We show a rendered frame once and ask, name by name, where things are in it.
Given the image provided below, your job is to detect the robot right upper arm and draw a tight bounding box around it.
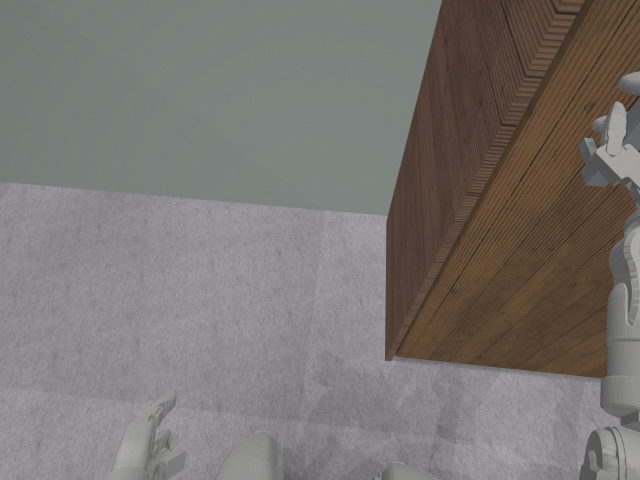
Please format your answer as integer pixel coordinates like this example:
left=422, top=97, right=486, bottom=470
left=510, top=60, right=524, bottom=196
left=579, top=427, right=640, bottom=480

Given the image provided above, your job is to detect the left robot thigh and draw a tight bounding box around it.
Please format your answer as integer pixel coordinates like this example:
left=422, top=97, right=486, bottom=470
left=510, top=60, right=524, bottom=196
left=214, top=434, right=285, bottom=480

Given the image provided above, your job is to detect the right robot forearm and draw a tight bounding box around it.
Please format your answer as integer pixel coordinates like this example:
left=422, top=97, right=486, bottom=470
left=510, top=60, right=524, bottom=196
left=600, top=209, right=640, bottom=432

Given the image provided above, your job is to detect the left robot hand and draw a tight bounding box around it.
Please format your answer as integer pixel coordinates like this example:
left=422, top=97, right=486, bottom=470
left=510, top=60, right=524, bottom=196
left=111, top=394, right=187, bottom=480

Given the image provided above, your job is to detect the wardrobe door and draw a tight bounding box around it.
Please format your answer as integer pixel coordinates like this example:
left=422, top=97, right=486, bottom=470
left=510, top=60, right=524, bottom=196
left=396, top=0, right=640, bottom=379

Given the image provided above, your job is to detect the right robot hand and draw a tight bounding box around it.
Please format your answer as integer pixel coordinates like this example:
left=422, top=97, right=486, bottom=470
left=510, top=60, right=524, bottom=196
left=589, top=71, right=640, bottom=211

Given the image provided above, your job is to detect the handle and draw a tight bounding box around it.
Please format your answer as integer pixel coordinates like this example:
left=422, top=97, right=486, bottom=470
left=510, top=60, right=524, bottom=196
left=578, top=98, right=640, bottom=187

